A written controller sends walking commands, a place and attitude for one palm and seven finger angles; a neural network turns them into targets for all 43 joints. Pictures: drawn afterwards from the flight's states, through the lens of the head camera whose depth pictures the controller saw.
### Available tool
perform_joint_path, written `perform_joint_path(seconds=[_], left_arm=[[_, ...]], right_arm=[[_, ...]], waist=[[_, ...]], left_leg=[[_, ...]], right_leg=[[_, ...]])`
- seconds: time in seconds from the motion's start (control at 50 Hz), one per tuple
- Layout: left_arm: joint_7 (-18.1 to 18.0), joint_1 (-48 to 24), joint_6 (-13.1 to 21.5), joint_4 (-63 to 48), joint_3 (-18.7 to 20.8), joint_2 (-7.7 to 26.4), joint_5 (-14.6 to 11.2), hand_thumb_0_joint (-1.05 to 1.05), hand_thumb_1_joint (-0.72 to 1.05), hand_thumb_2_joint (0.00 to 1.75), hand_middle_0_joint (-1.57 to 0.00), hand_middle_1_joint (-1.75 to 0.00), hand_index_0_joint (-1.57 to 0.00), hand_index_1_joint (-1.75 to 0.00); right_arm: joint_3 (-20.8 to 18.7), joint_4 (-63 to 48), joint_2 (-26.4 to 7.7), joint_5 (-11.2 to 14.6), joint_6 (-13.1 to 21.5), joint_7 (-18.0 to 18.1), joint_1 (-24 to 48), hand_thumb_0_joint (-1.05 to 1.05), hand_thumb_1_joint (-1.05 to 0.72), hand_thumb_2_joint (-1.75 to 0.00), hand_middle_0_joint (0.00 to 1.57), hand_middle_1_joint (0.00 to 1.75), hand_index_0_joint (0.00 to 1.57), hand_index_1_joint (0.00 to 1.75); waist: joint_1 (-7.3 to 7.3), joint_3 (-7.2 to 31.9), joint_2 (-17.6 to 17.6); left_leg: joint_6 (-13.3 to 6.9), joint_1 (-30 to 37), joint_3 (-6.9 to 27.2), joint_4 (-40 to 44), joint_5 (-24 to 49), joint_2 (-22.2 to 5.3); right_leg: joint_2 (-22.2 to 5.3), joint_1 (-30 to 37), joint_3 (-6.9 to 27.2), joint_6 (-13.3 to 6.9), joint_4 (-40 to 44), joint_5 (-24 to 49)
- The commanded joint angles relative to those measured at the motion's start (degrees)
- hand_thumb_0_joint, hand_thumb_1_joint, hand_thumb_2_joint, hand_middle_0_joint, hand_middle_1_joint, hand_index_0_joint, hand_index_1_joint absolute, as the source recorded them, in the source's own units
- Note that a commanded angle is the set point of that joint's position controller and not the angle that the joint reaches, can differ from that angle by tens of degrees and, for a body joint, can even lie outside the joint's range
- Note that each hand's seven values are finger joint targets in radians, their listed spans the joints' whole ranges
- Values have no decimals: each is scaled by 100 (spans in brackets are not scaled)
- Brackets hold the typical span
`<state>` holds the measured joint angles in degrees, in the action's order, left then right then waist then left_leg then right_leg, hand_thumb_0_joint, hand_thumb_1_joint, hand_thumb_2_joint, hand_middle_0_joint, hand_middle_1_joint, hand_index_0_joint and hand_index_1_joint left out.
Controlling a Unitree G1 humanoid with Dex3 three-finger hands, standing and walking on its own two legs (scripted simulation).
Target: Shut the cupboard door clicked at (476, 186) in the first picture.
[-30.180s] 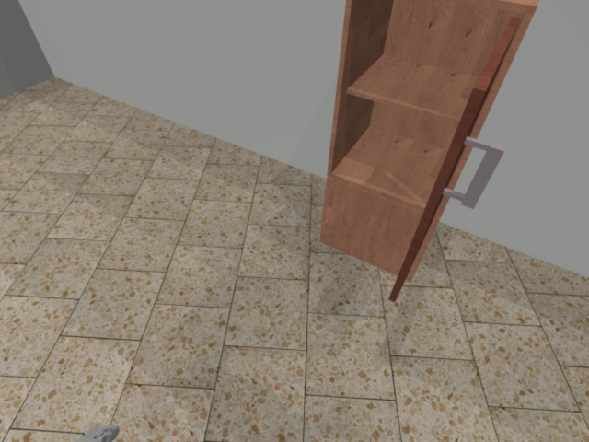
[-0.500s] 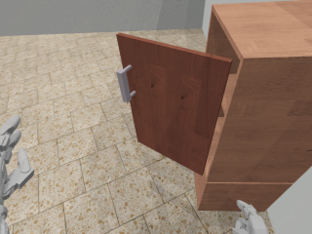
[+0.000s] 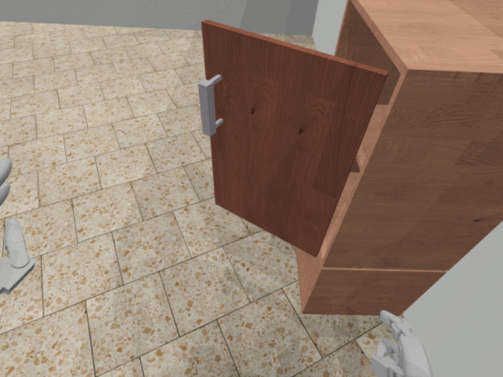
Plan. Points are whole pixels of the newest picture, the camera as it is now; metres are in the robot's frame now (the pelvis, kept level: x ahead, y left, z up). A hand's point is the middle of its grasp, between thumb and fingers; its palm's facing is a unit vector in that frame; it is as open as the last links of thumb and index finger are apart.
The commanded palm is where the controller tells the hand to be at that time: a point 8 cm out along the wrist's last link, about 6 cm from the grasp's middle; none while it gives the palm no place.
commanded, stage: step back with the hand held close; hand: left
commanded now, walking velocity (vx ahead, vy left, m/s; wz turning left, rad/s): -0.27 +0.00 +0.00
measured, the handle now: (213, 105) +0.68 +0.14 +0.07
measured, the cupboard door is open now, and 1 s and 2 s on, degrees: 58 58 58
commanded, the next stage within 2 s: stop stepping back and stand still in 0.60 s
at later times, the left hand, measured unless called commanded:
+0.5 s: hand out of the picture +0.10 +0.28 +0.18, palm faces +0.51 -0.74 -0.45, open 7.4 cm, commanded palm +0.03 +0.30 +0.19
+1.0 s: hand out of the picture +0.00 +0.27 +0.19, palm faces +0.53 -0.77 -0.35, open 7.4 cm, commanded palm -0.02 +0.29 +0.19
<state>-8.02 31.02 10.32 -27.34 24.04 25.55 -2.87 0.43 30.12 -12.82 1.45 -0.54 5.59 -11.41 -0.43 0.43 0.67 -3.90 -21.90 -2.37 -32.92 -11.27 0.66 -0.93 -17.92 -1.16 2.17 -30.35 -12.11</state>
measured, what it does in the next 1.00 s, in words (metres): walks backwards: left foot, then right foot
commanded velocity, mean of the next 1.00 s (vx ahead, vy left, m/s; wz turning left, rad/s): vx -0.18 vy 0.02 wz -0.05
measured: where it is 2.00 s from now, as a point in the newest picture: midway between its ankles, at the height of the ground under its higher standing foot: outside the picture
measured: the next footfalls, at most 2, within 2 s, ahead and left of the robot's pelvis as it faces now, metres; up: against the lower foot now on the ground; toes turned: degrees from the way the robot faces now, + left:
left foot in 0.36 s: +0.03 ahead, +0.10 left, +0.00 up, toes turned +5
right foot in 0.66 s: -0.23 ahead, -0.08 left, +0.00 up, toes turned -8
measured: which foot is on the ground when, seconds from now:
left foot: down 0.00-0.24, up 0.26-0.34, down 0.36-0.88, up 0.90-1.00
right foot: down 0.00-0.38, up 0.40-0.64, down 0.66-1.00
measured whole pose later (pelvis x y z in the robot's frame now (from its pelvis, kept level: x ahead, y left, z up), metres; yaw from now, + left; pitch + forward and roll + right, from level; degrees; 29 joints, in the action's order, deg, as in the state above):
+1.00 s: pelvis -0.18 -0.01 -0.01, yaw -2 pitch -3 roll -2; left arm -10.1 30.4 12.4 -22.6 24.5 24.7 -2.6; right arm -1.9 39.5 -17.0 0.8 2.3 6.0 -22.0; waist -0.2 11.1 2.0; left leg 0.0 -24.1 0.1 -43.0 -16.8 -2.0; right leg 2.1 -2.6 0.9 0.1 -31.0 -26.0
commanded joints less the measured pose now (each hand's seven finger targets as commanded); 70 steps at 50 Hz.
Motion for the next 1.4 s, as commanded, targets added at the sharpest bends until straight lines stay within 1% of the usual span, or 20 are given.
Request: perform_joint_path(seconds=[0.0, 0.14, 0.22, 0.3, 0.32, 0.36, 0.42, 0.56, 0.66, 0.72, 0.76, 0.86, 0.94, 0.98, 1.06, 1.1, 1.22, 1.26, 1.32, 1.38], left_arm=[[-111, -461, 499, -1210, 949, 1081, 93, 0, 90, 90, -20, -30, -20, -30], [-119, -571, 644, -1344, 844, 934, 118, 0, 90, 90, -20, -30, -20, -30], [-252, -708, 618, -1326, 627, 956, 73, 0, 90, 90, -20, -30, -20, -30], [-325, -982, 616, -1362, 799, 1220, 82, 0, 90, 90, -20, -30, -20, -30], [-327, -829, 645, -1323, 768, 1134, 68, 0, 90, 90, -20, -30, -20, -30], [-347, -794, 752, -1497, 925, 1044, 110, 0, 90, 90, -20, -30, -20, -30], [-281, -460, 830, -1259, 1186, 1119, 95, 0, 90, 90, -20, -30, -20, -30], [-124, -332, 767, -1743, 586, 731, -108, 0, 90, 90, -20, -30, -20, -30], [-110, -591, 853, -1783, 977, 1229, -79, 0, 90, 90, -20, -30, -20, -30], [-106, 33, 752, -1826, 1188, 1379, -210, 0, 90, 90, -20, -30, -20, -30], [-123, 681, 604, -1555, 1532, 1607, -286, 0, 90, 90, -20, -30, -20, -30], [-225, 79, 275, -690, 992, 1188, -169, 0, 90, 90, -20, -30, -20, -30], [-240, -1774, 300, 300, 34, 759, 67, 0, 90, 90, -20, -30, -20, -30], [-216, -2513, 301, 391, -239, 685, 176, 0, 90, 90, -20, -30, -20, -30], [-213, -1918, 558, -999, 188, 937, 115, 0, 90, 90, -20, -30, -20, -30], [-215, -1467, 719, -2118, 737, 1352, 58, 0, 90, 90, -20, -30, -20, -30], [-221, 1017, 560, -2341, 1215, 1244, -127, 0, 90, 90, -20, -30, -20, -30], [-256, 930, 389, -1615, 1295, 1221, -174, 0, 90, 90, -20, -30, -20, -30], [-285, 451, 102, -537, 1034, 930, -190, 0, 90, 90, -20, -30, -20, -30], [-285, -76, 34, 204, 600, 709, -109, 0, 90, 90, -20, -30, -20, -30]], right_arm=[[-398, -777, -940, -62, 432, 42, 470, 0, -90, -90, 20, 30, 20, 30], [-414, -688, -833, -79, 625, -33, 381, 0, -90, -90, 20, 30, 20, 30], [-383, -322, -521, -153, 556, -164, 227, 0, -90, -90, 20, 30, 20, 30], [-299, -253, -518, -166, 541, -110, 317, 0, -90, -90, 20, 30, 20, 30], [-286, -244, -546, -144, 547, -58, 316, 0, -90, -90, 20, 30, 20, 30], [-354, -385, -861, -156, 671, 55, 521, 0, -90, -90, 20, 30, 20, 30], [-507, -313, -708, -195, 846, -43, 447, 0, -90, -90, 20, 30, 20, 30], [-371, -37, -695, -195, 1124, -222, 392, 0, -90, -90, 20, 30, 20, 30], [-396, 114, -690, -225, 1085, -170, 447, 0, -90, -90, 20, 30, 20, 30], [-415, -180, -416, -18, 894, -167, 343, 0, -90, -90, 20, 30, 20, 30], [-326, -450, -424, 51, 739, -148, 553, 0, -90, -90, 20, 30, 20, 30], [-237, -233, -520, -90, 469, -17, 473, 0, -90, -90, 20, 30, 20, 30], [-258, -81, -754, -79, 628, 57, 319, 0, -90, -90, 20, 30, 20, 30], [-279, -47, -848, -50, 695, 103, 311, 0, -90, -90, 20, 30, 20, 30], [-221, -172, -758, -94, 954, 75, 233, 0, -90, -90, 20, 30, 20, 30], [-267, -233, -694, -181, 1115, -17, 261, 0, -90, -90, 20, 30, 20, 30], [-207, -367, -473, -224, 1116, -208, 166, 0, -90, -90, 20, 30, 20, 30], [-220, -296, -505, -237, 868, -153, 91, 0, -90, -90, 20, 30, 20, 30], [-258, -177, -518, -186, 560, -116, 45, 0, -90, -90, 20, 30, 20, 30], [-193, -114, -574, -69, 505, -151, 150, 0, -90, -90, 20, 30, 20, 30]], waist=[[-14, 362, 898], [29, 264, 384], [101, 235, -1185], [156, 276, -797], [164, 179, -251], [89, 137, 1838], [58, 692, 1294], [55, 940, 1258], [-16, 1732, 920], [70, 2526, -377], [46, 1969, -778], [223, -489, -266], [394, -1828, -1196], [379, -2032, -687], [179, -756, 1724], [104, 240, 1454], [66, 1519, 1648], [150, 1172, 1139], [193, 211, -590], [168, -427, -1401]], left_leg=[[-309, -2479, 1284, 1974, -2944, -1132], [-103, -2159, 886, 974, -3020, -734], [461, -36, 223, -1784, -1381, -66], [385, 541, 235, -651, -999, -173], [320, 559, 326, 301, -934, -246], [-384, -1545, 2062, 1984, -1775, -1771], [-624, -1976, 2139, 2186, -2245, -2177], [-159, 539, 1312, 1578, 84, -1610], [147, 1744, 565, 788, 2538, -1212], [319, 2247, -248, -66, 2544, -566], [333, 1444, -166, -252, 908, -359], [517, 583, 283, -1070, -498, -253], [363, 390, 628, -1334, -747, -580], [275, 454, 668, -340, -931, -520], [41, 187, 2384, 2303, -2453, -1108], [102, 599, 2725, 2582, -2573, -1349], [387, 655, 757, 1786, -1455, -834], [395, 112, 560, 1298, -1724, -704], [456, -310, 242, -496, -1068, -435], [398, -932, 285, -1269, -643, -390]], right_leg=[[313, 2257, 192, -49, -851, 228], [59, 1222, 895, -314, -280, -843], [-1617, -1393, 2501, -1104, 1762, -2123], [-1124, -1386, 1361, -724, 1113, -969], [-721, -1323, 964, -493, 656, -913], [453, 239, 208, -34, -1690, -560], [573, 834, 469, -87, -3208, -1227], [550, 188, 4, -71, -137, -1299], [382, 459, 94, -24, 795, 1103], [-253, 648, 318, 238, 626, 3458], [-676, 546, 595, 103, 643, 3045], [-1172, -1654, 1587, -925, 2066, -2542], [-1212, -2445, 1209, -837, 2053, -3009], [-768, -2129, 771, -645, 1395, -2547], [368, -259, 151, -277, -476, -1309], [431, 211, 242, -236, -850, -1357], [379, 1521, -169, -411, 552, -917], [112, 1549, 130, -596, 816, -1227], [-1095, 335, 1894, -1182, 1826, -2642], [-1357, 529, 1794, -1297, 1649, -373]])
